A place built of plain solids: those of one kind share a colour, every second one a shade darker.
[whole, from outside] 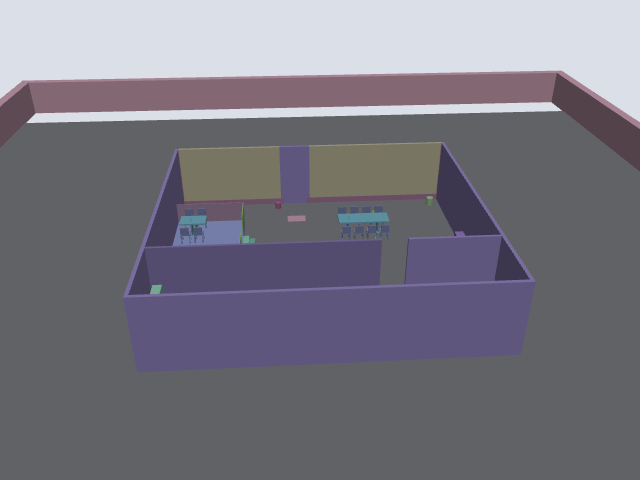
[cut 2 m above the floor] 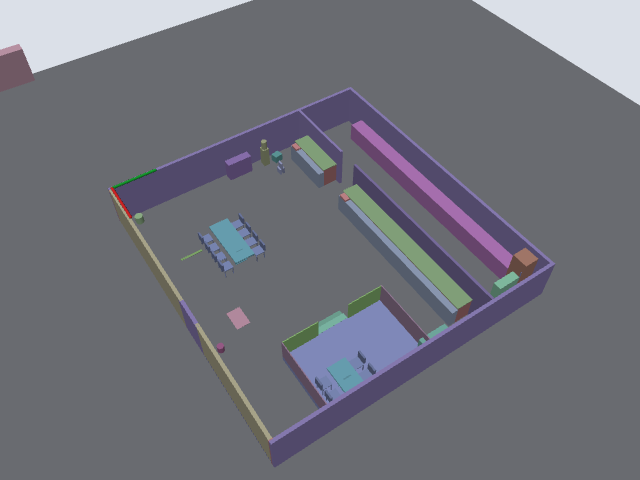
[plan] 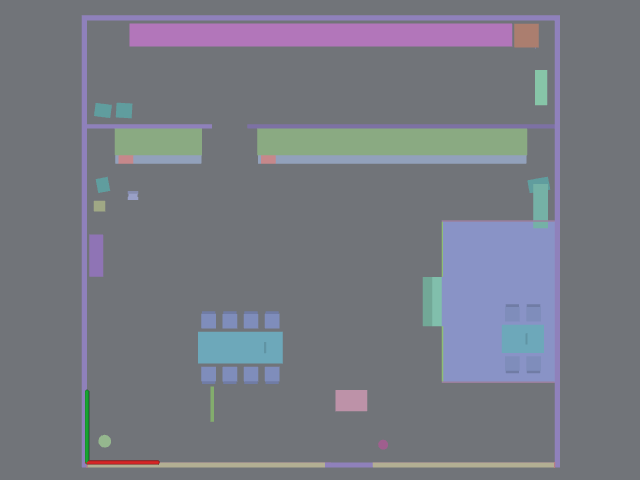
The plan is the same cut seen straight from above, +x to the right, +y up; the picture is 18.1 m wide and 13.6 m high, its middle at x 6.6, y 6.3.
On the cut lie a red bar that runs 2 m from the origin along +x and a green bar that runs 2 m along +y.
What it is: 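A works or school canteen of the 2010s to 2020s; 13.2 x 12.5 m, ceiling 3.1 m, a street door 0.95 x 2.1 m in the glazed front; tables 0.75 m, chairs 0.45 m, bar tops 1.06 m, a counter 1.0 m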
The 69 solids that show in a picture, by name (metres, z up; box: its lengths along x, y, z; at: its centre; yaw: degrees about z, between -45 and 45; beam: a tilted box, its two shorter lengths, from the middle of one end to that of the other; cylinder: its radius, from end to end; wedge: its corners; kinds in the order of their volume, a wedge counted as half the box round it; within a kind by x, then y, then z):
{
 "street_hedge_1": {"box": [0.6, 16.6, 2.25], "at": [-12.97, -8.3, 1.07]},
 "street_hedge_2": {"box": [39.8, 0.6, 2.25], "at": [6.62, -16.3, 1.07]},
 "street_hedge_3": {"box": [0.6, 16.6, 2.25], "at": [26.23, -8.3, 1.07]},
 "wall_1": {"box": [0.15, 12.82, 3.2], "at": [-0.07, 6.26, 1.55]},
 "wall_2": {"box": [3.54, 0.12, 3.2], "at": [1.77, 9.52, 1.55]},
 "wall_3": {"box": [13.55, 0.15, 3.2], "at": [6.62, 12.6, 1.55]},
 "wall_4": {"box": [1.5, 0.15, 3.2], "at": [7.49, -0.07, 1.55]},
 "wall_5": {"box": [8.71, 0.12, 3.2], "at": [8.89, 9.52, 1.55]},
 "wall_6": {"box": [0.15, 12.82, 3.2], "at": [13.32, 6.26, 1.55]},
 "counter_1": {"box": [2.44, 0.7, 1.05], "at": [2.02, 9.11, 0.47]},
 "counter_2": {"box": [7.61, 0.7, 1.05], "at": [8.64, 9.11, 0.47]},
 "back_worktop_1": {"box": [10.85, 0.65, 0.95], "at": [6.62, 12.11, 0.42]},
 "window_wall_1": {"box": [6.89, 0.15, 3.2], "at": [3.44, -0.07, 1.55]},
 "window_wall_2": {"box": [5.16, 0.15, 3.2], "at": [10.67, -0.07, 1.55]},
 "dais_1": {"box": [3.2, 4.61, 0.35], "at": [11.65, 4.55, 0.12]},
 "tray_rail_1": {"box": [2.44, 0.3, 0.94], "at": [2.02, 8.61, 0.42]},
 "tray_rail_2": {"box": [7.61, 0.3, 0.94], "at": [8.64, 8.61, 0.42]},
 "back_fridge_1": {"box": [0.7, 0.68, 1.9], "at": [12.45, 12.09, 0.9]},
 "shelf_1": {"box": [0.35, 1.0, 1.95], "at": [12.87, 10.62, 0.93]},
 "recycling_station_1": {"box": [0.42, 1.26, 1.0], "at": [12.85, 7.26, 0.45]},
 "condiment_station_1": {"box": [0.4, 1.2, 1.0], "at": [0.26, 5.86, 0.45]},
 "counter_top_1": {"box": [2.48, 0.78, 0.04], "at": [2.02, 9.09, 1.02]},
 "counter_top_2": {"box": [7.65, 0.78, 0.04], "at": [8.64, 9.09, 1.02]},
 "box_cardboard_1": {"box": [0.35, 0.41, 0.42], "at": [0.45, 7.86, 0.16], "yaw": 10.9},
 "box_cardboard_2": {"box": [0.47, 0.38, 0.43], "at": [0.45, 9.97, 0.17], "yaw": -7.4},
 "box_cardboard_3": {"box": [0.45, 0.42, 0.4], "at": [1.05, 9.97, 0.15], "yaw": -3.2},
 "box_cardboard_4": {"box": [0.59, 0.38, 0.27], "at": [12.8, 7.86, 0.08], "yaw": 10.1},
 "dais_rail_end_1": {"box": [3.2, 0.04, 1.0], "at": [11.65, 2.27, 0.75]},
 "dais_rail_end_2": {"box": [3.2, 0.04, 1.0], "at": [11.65, 6.84, 0.75]},
 "meeting_table_1": {"box": [2.4, 0.9, 0.07], "at": [4.34, 3.25, 0.71]},
 "meeting_table_2": {"box": [1.2, 0.8, 0.07], "at": [12.35, 3.5, 1.01]},
 "stallriser_1": {"box": [6.89, 0.05, 0.35], "at": [3.44, -0.02, 0.12]},
 "stallriser_2": {"box": [5.16, 0.05, 0.35], "at": [10.67, -0.02, 0.12]},
 "side_chair_1": {"box": [0.38, 0.08, 0.38], "at": [3.44, 2.26, 0.65]},
 "side_chair_2": {"box": [0.42, 0.42, 0.04], "at": [3.44, 2.5, 0.43]},
 "side_chair_3": {"box": [0.42, 0.42, 0.04], "at": [3.44, 4.0, 0.43]},
 "side_chair_4": {"box": [0.38, 0.08, 0.38], "at": [3.44, 4.24, 0.65]},
 "side_chair_5": {"box": [0.38, 0.08, 0.38], "at": [4.04, 2.26, 0.65]},
 "side_chair_6": {"box": [0.42, 0.42, 0.04], "at": [4.04, 2.5, 0.43]},
 "side_chair_7": {"box": [0.42, 0.42, 0.04], "at": [4.04, 4.0, 0.43]},
 "side_chair_8": {"box": [0.38, 0.08, 0.38], "at": [4.04, 4.24, 0.65]},
 "side_chair_9": {"box": [0.38, 0.08, 0.38], "at": [4.64, 2.26, 0.65]},
 "side_chair_10": {"box": [0.42, 0.42, 0.04], "at": [4.64, 2.5, 0.43]},
 "side_chair_11": {"box": [0.42, 0.42, 0.04], "at": [4.64, 4.0, 0.43]},
 "side_chair_12": {"box": [0.38, 0.08, 0.38], "at": [4.64, 4.24, 0.65]},
 "side_chair_13": {"box": [0.38, 0.08, 0.38], "at": [5.25, 2.26, 0.65]},
 "side_chair_14": {"box": [0.42, 0.42, 0.04], "at": [5.25, 2.5, 0.43]},
 "side_chair_15": {"box": [0.42, 0.42, 0.04], "at": [5.25, 4.0, 0.43]},
 "side_chair_16": {"box": [0.38, 0.08, 0.38], "at": [5.25, 4.24, 0.65]},
 "side_chair_17": {"box": [0.38, 0.08, 0.38], "at": [12.05, 2.56, 0.95]},
 "side_chair_18": {"box": [0.42, 0.42, 0.04], "at": [12.05, 2.8, 0.73]},
 "side_chair_19": {"box": [0.42, 0.42, 0.04], "at": [12.05, 4.2, 0.73]},
 "side_chair_20": {"box": [0.38, 0.08, 0.38], "at": [12.05, 4.44, 0.95]},
 "side_chair_21": {"box": [0.38, 0.08, 0.38], "at": [12.65, 2.56, 0.95]},
 "side_chair_22": {"box": [0.42, 0.42, 0.04], "at": [12.65, 2.8, 0.73]},
 "side_chair_23": {"box": [0.42, 0.42, 0.04], "at": [12.65, 4.2, 0.73]},
 "side_chair_24": {"box": [0.38, 0.08, 0.38], "at": [12.65, 4.44, 0.95]},
 "dais_steps_1": {"box": [0.27, 1.4, 0.2], "at": [9.64, 4.55, 0.05]},
 "dais_steps_2": {"box": [0.27, 1.4, 0.35], "at": [9.91, 4.55, 0.12]},
 "water_cooler_1": {"box": [0.33, 0.31, 1.03], "at": [0.35, 7.26, 0.47]},
 "water_cooler_2": {"cylinder": 0.14, "from": [0.35, 7.26, 0.98], "to": [0.35, 7.26, 1.4]},
 "dais_rail_front_1": {"box": [0.04, 1.6, 1.0], "at": [10.07, 3.05, 0.75]},
 "dais_rail_front_2": {"box": [0.04, 1.6, 1.0], "at": [10.07, 6.06, 0.75]},
 "plant_pot_1": {"cylinder": 0.18, "from": [0.5, 0.6, 0.0], "to": [0.5, 0.6, 0.38]},
 "door_mat_1": {"box": [0.9, 0.6, 0.07], "at": [7.49, 1.75, -0.02]},
 "tray_stack_1": {"box": [0.42, 0.3, 0.1], "at": [1.1, 8.61, 0.94]},
 "tray_stack_2": {"box": [0.42, 0.3, 0.1], "at": [5.14, 8.61, 0.94]},
 "bin_waste_1": {"cylinder": 0.14, "from": [8.39, 0.5, 0.0], "to": [8.39, 0.5, 0.31]},
 "cable_protector_1": {"box": [0.1, 1.0, 0.07], "at": [3.54, 1.65, -0.01]}
}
